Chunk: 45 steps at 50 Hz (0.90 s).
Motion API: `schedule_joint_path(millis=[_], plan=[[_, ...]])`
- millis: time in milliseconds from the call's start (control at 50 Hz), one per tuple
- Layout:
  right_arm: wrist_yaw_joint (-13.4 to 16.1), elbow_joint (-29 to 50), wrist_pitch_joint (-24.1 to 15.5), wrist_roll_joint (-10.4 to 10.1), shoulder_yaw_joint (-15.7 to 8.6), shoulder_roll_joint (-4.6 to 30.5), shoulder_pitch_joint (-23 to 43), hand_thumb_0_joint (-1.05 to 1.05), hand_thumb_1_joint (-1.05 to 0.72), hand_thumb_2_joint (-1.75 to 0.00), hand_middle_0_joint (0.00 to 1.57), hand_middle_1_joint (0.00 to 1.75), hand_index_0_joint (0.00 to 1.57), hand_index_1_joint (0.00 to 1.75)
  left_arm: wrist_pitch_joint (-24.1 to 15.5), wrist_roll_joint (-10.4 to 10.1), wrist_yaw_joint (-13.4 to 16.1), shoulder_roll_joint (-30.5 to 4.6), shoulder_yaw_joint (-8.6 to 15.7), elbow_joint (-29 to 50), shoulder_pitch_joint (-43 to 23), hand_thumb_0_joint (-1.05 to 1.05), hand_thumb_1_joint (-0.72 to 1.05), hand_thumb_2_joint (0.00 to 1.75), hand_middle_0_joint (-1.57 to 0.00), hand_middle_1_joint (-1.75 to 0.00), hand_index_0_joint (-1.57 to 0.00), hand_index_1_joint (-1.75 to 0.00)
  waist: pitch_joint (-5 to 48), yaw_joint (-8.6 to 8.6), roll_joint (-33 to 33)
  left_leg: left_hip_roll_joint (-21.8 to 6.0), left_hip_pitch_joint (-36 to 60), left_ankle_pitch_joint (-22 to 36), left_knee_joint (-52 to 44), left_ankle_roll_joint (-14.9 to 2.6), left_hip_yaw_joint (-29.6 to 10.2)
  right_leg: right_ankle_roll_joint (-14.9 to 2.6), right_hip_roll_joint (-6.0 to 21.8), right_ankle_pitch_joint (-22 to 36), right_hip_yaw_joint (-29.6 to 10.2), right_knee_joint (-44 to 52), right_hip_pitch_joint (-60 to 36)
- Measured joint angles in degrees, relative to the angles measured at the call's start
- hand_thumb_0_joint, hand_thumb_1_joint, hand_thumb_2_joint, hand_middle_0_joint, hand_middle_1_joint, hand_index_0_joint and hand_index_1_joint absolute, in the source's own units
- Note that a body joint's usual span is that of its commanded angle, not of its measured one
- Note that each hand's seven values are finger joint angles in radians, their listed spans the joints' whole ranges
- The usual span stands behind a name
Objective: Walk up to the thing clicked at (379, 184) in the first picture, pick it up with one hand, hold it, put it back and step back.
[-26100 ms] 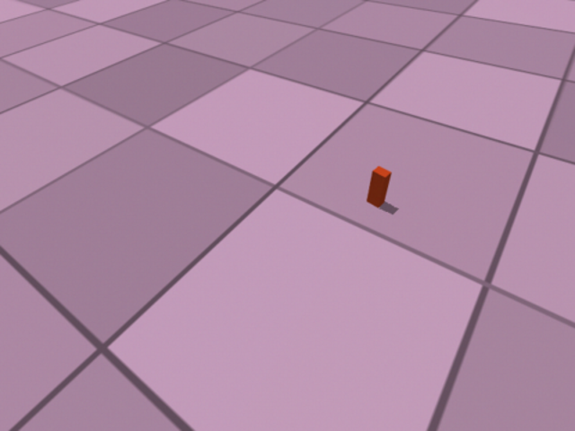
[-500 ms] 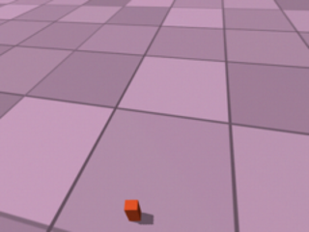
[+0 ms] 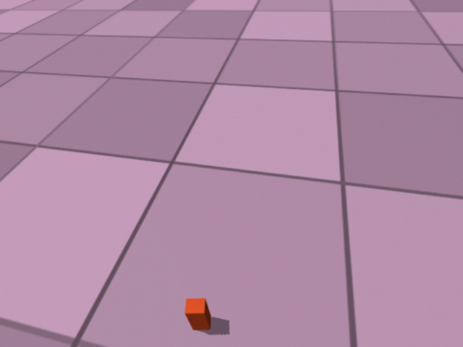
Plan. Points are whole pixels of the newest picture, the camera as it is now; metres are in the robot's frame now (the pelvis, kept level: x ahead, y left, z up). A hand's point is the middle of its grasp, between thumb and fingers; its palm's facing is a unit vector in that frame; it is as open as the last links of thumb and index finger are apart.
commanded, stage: stand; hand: left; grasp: from the side
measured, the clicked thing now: (198, 314) +0.41 +0.20 -0.68
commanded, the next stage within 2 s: step back in 1.10 s
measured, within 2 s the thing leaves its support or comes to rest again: neither
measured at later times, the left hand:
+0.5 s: hand out of the picture +0.08 +0.24 -0.16, palm faces -0.02 -0.94 -0.34, open 7.4 cm
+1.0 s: hand out of the picture +0.09 +0.24 -0.15, palm faces -0.03 -0.94 -0.35, open 7.4 cm
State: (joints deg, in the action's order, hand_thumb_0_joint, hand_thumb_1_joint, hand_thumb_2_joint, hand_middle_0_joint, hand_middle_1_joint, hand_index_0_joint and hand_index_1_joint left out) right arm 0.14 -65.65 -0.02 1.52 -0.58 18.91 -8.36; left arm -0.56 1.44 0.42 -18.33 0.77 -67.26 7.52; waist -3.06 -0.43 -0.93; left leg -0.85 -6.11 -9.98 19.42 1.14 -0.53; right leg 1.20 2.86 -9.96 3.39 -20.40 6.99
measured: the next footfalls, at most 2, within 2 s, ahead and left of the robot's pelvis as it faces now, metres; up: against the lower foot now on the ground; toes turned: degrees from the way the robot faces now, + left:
right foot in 1.80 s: -0.10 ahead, -0.08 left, +0.00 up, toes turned -1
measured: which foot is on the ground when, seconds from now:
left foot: down 0.00-1.00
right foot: down 0.00-1.00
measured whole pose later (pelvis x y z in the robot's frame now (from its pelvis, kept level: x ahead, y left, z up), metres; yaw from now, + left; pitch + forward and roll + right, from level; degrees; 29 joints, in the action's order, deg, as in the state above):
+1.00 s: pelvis +0.02 -0.01 +0.00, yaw -1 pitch -2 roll +0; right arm -0.2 -65.9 -0.4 1.2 0.0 19.5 -6.8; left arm -0.8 0.9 -0.1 -19.2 0.9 -66.3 6.0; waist -2.8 0.1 -0.6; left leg -1.9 -4.8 -10.1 17.0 1.8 0.3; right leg 0.6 1.8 -10.0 2.7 -18.5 6.3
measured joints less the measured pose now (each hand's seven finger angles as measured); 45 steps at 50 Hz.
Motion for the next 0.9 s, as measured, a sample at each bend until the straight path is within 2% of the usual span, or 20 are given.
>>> schedule_joint_path(millis=[900], plan=[[-0.2, -0.2, -0.4, -0.3, 0.6, 0.7, 1.7, 0.01, -0.9, -0.89, 0.2, 0.3, 0.2, 0.3, -0.2, -0.6, -0.6, -0.7, 0.1, 0.9, -1.8, 0.01, 0.9, 0.9, -0.2, -0.3, -0.2, -0.3, 0.3, 0.46, 0.4, -1.0, 1.5, -0.1, -2.4, 0.69, 0.8, -0.57, -1.1, 0.0, -0.7, 1.8, -0.8]])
